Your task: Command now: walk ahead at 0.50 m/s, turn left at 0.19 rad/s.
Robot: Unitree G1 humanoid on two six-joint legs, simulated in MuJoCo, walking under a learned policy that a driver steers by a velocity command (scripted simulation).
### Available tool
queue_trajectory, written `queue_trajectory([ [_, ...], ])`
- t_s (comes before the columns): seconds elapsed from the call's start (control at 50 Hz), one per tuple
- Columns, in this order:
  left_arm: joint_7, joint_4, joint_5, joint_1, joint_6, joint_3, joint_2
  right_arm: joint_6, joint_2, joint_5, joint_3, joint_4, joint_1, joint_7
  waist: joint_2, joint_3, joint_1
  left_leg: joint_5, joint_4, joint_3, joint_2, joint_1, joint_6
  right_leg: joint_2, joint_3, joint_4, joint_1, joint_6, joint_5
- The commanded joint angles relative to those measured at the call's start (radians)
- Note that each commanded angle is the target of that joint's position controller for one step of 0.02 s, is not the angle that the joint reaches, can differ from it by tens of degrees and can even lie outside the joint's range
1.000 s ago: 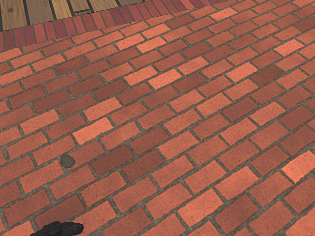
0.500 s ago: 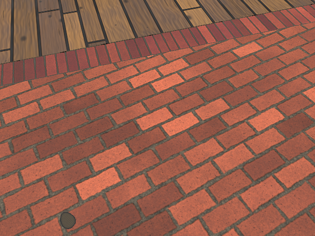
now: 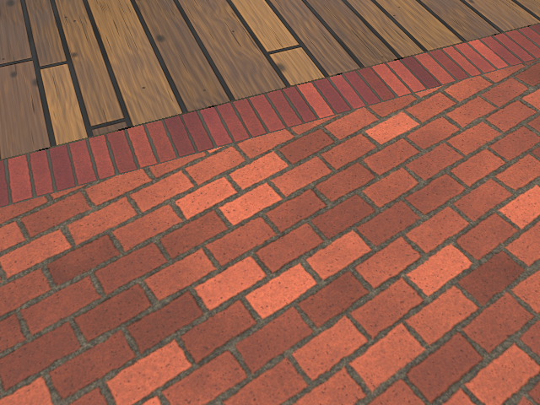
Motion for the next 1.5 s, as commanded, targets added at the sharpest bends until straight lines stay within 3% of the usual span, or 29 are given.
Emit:
queue_trajectory([
  [0.02, 0.005, -0.090, -0.002, -0.109, -0.021, 0.012, 0.067, -0.004, -0.166, -0.004, -0.033, -0.021, 0.042, -0.012, 0.109, 0.047, 0.005, 0.445, -0.006, -0.164, 0.283, -0.038, 0.127, 0.040, -0.017, -0.072, 0.043, -0.008, -0.013],
  [0.06, 0.011, -0.086, -0.003, -0.068, -0.033, 0.020, 0.088, 0.001, -0.184, -0.011, -0.039, -0.024, 0.014, -0.019, 0.116, 0.030, 0.036, 0.518, 0.062, -0.191, 0.297, -0.015, 0.113, 0.060, -0.009, -0.117, 0.120, -0.026, -0.093],
  [0.1, 0.027, -0.018, 0.006, 0.153, -0.055, 0.042, 0.126, 0.003, -0.183, -0.008, -0.040, -0.029, -0.019, -0.018, 0.072, -0.078, 0.136, 0.610, 0.315, -0.158, 0.237, -0.065, 0.081, 0.093, -0.016, -0.224, 0.414, -0.061, -0.108],
  [0.12, 0.043, 0.013, 0.030, 0.326, -0.067, 0.063, 0.200, 0.000, -0.145, 0.001, -0.029, -0.057, -0.026, -0.014, -0.017, -0.213, 0.195, 0.401, 0.580, -0.114, 0.174, -0.222, 0.060, -0.074, 0.151, -0.243, 0.666, -0.107, -0.193],
  [0.14, 0.047, 0.012, 0.040, 0.377, -0.058, 0.095, 0.317, 0.003, -0.021, 0.038, -0.004, -0.090, 0.091, -0.013, -0.255, -0.347, 0.150, -0.206, 0.918, -0.018, 0.008, -0.571, 0.015, -0.360, 0.573, -0.328, 0.940, -0.220, -0.288],
  [0.16, 0.044, -0.004, 0.014, 0.314, -0.042, 0.083, 0.242, 0.016, -0.140, 0.011, -0.032, -0.070, 0.052, -0.023, -0.122, -0.307, 0.143, -0.275, 1.029, -0.112, 0.049, -0.654, 0.032, -0.344, 0.654, -0.388, 0.852, -0.223, -0.372],
  [0.2, 0.040, -0.022, 0.005, 0.170, -0.047, 0.050, 0.115, 0.020, -0.126, 0.006, -0.038, -0.083, -0.049, -0.009, -0.021, -0.091, 0.093, -0.115, 1.000, -0.129, 0.135, -0.652, 0.033, -0.256, 0.372, -0.439, 0.614, -0.175, -0.280],
  [0.24, 0.047, -0.006, -0.003, 0.155, -0.059, 0.040, 0.076, 0.044, -0.104, -0.017, -0.041, -0.082, -0.055, 0.005, -0.058, -0.035, 0.055, -0.064, 0.951, -0.121, 0.168, -0.599, 0.014, -0.187, 0.202, -0.479, 0.502, -0.128, -0.151],
  [0.34, 0.049, 0.027, -0.016, 0.210, -0.091, 0.048, 0.093, 0.082, -0.073, -0.025, -0.040, -0.126, -0.154, 0.028, -0.025, 0.004, 0.033, 0.057, 0.904, -0.091, 0.184, -0.677, -0.023, -0.180, 0.022, -0.516, 0.489, -0.139, 0.088],
  [0.48, 0.058, 0.048, -0.020, 0.232, -0.071, 0.056, 0.126, 0.079, -0.048, -0.027, -0.016, -0.197, -0.318, 0.042, -0.061, 0.003, 0.055, 0.234, 0.489, 0.045, 0.114, -0.515, -0.017, -0.135, -0.206, -0.377, 0.501, -0.114, 0.480],
  [0.58, 0.073, 0.037, -0.027, 0.212, -0.024, 0.078, 0.166, 0.057, -0.116, -0.045, -0.046, -0.167, -0.137, 0.027, -0.030, -0.116, -0.020, 0.137, 0.316, 0.058, 0.026, -0.307, 0.071, -0.148, -0.219, 0.047, 0.579, -0.070, 0.549],
  [0.6, 0.069, 0.028, -0.026, 0.242, -0.017, 0.080, 0.169, 0.040, -0.180, -0.054, -0.066, -0.151, -0.060, 0.011, 0.077, -0.179, -0.056, 0.429, 0.242, -0.050, 0.096, -0.142, 0.107, -0.101, -0.228, 0.296, 0.459, -0.019, 0.278],
  [0.62, 0.061, -0.013, -0.012, 0.334, -0.009, 0.060, 0.059, 0.041, -0.302, -0.042, -0.095, -0.163, -0.083, -0.001, 0.278, -0.254, 0.045, 1.109, 0.380, -0.379, 0.387, 0.101, 0.227, 0.048, -0.209, 0.609, 0.153, 0.027, -0.632],
  [0.64, 0.060, -0.027, -0.012, 0.322, 0.009, 0.059, 0.091, 0.061, -0.330, 0.008, -0.107, -0.184, -0.026, -0.002, 0.222, -0.406, -0.020, 0.986, 0.273, -0.604, 0.469, 0.171, 0.365, 0.126, -0.011, 0.754, 0.035, 0.045, -0.675],
  [0.66, 0.060, -0.032, -0.011, 0.262, 0.016, 0.059, 0.099, 0.079, -0.289, 0.013, -0.100, -0.206, -0.091, -0.012, 0.117, -0.316, -0.008, 0.710, 0.204, -0.544, 0.447, 0.073, 0.348, 0.073, 0.044, 0.754, -0.010, 0.043, -0.594],
  [0.7, 0.063, -0.047, -0.005, 0.160, 0.017, 0.059, 0.101, 0.095, -0.179, 0.010, -0.069, -0.217, -0.213, -0.022, 0.060, -0.101, 0.035, 0.493, 0.125, -0.429, 0.333, -0.165, 0.260, 0.025, 0.056, 0.612, -0.006, 0.042, -0.445],
  [0.74, 0.065, -0.043, 0.013, 0.190, 0.044, 0.062, 0.104, 0.095, -0.150, 0.006, -0.060, -0.223, -0.234, -0.024, 0.081, -0.105, 0.065, 0.446, 0.102, -0.369, 0.269, -0.258, 0.211, 0.029, 0.057, 0.531, 0.087, 0.045, -0.391],
  [0.88, 0.068, -0.082, 0.001, 0.111, 0.080, 0.060, 0.097, 0.100, -0.208, -0.008, -0.081, -0.234, -0.205, -0.015, 0.127, -0.119, 0.039, 0.049, 0.050, -0.436, 0.211, -0.280, 0.159, 0.064, 0.079, 0.342, 0.075, 0.060, -0.342],
  [1.06, 0.074, -0.083, -0.024, 0.123, 0.064, 0.050, 0.091, 0.116, -0.185, -0.026, -0.069, -0.220, -0.202, -0.013, 0.164, -0.097, 0.019, -0.023, 0.047, -0.493, 0.219, -0.289, 0.144, 0.118, 0.048, 0.071, 0.246, 0.009, -0.405],
  [1.12, 0.080, -0.054, -0.025, 0.225, 0.049, 0.044, 0.077, 0.125, -0.177, -0.008, -0.061, -0.205, -0.212, -0.020, 0.145, -0.083, 0.068, -0.003, 0.093, -0.492, 0.194, -0.339, 0.093, 0.139, 0.025, -0.249, 0.424, -0.040, -0.285],
  [1.14, 0.084, -0.056, -0.015, 0.216, 0.040, 0.047, 0.103, 0.123, -0.152, -0.001, -0.053, -0.203, -0.197, -0.025, 0.086, -0.066, 0.057, -0.063, 0.137, -0.459, 0.149, -0.389, 0.043, 0.076, 0.102, -0.366, 0.475, -0.060, -0.260],
  [1.16, 0.088, -0.082, 0.005, 0.193, 0.033, 0.050, 0.157, 0.117, -0.090, 0.005, -0.035, -0.205, -0.146, -0.026, -0.093, -0.105, 0.025, -0.177, 0.319, -0.345, 0.059, -0.437, -0.009, -0.144, 0.344, -0.475, 0.523, -0.109, -0.340],
  [1.18, 0.080, -0.101, 0.007, 0.098, 0.030, 0.053, 0.191, 0.111, -0.136, 0.006, -0.049, -0.212, -0.211, -0.031, -0.161, -0.001, 0.031, -0.228, 0.422, -0.184, -0.073, -0.475, -0.032, -0.264, 0.482, -0.512, 0.336, -0.199, -0.210],
  [1.22, 0.074, -0.093, -0.006, 0.045, 0.014, 0.032, 0.111, 0.110, -0.146, -0.010, -0.054, -0.181, -0.196, -0.021, -0.060, -0.012, -0.002, -0.169, 0.591, -0.208, -0.021, -0.368, -0.049, -0.177, 0.325, -0.452, 0.301, -0.200, -0.004],
  [1.28, 0.075, -0.071, -0.014, 0.062, 0.009, 0.029, 0.110, 0.117, -0.125, -0.012, -0.046, -0.139, -0.159, -0.020, -0.092, -0.044, 0.005, -0.162, 0.592, -0.171, -0.005, -0.370, -0.082, -0.085, 0.187, -0.363, 0.435, -0.167, 0.271],
  [1.38, 0.072, 0.001, -0.013, 0.158, 0.021, 0.034, 0.136, 0.117, -0.094, 0.013, -0.020, -0.108, -0.215, -0.043, -0.107, -0.077, 0.059, -0.059, 0.231, -0.096, 0.033, -0.264, -0.087, -0.078, 0.193, -0.256, 0.577, -0.146, 0.471],
  [1.44, 0.062, 0.012, -0.017, 0.171, 0.016, 0.032, 0.115, 0.101, -0.155, -0.011, -0.023, -0.066, -0.174, -0.052, -0.014, -0.135, 0.068, 0.267, 0.130, -0.218, 0.154, -0.015, -0.061, -0.031, 0.184, -0.279, 0.457, -0.059, 0.129],
  [1.46, 0.057, 0.028, -0.025, 0.189, 0.018, 0.032, 0.098, 0.103, -0.173, -0.002, -0.031, -0.039, -0.195, -0.047, 0.087, -0.085, 0.093, 0.151, 0.190, -0.206, 0.138, -0.070, -0.024, 0.048, 0.126, -0.324, 0.428, -0.059, -0.134],
  [1.5, 0.055, 0.030, -0.009, 0.114, 0.037, 0.044, 0.126, 0.102, -0.145, -0.011, -0.028, -0.029, -0.175, -0.035, 0.080, 0.012, 0.043, -0.300, 0.152, -0.249, 0.123, -0.212, 0.033, 0.099, 0.096, -0.253, 0.376, -0.075, -0.508],
])
Keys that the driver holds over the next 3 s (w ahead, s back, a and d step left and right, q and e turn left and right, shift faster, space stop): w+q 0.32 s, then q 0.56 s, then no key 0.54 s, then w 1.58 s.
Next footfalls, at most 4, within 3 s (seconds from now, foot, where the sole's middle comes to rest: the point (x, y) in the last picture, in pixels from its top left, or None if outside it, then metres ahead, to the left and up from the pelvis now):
0.12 right None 0.24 -0.12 -0.78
0.60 left None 0.41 0.11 -0.78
1.14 right None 0.44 -0.06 -0.78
1.42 left None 0.30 0.09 -0.78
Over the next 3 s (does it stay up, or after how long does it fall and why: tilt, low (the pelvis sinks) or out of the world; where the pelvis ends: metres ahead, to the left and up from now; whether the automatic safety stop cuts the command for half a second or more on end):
stays up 0.93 0.39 0.00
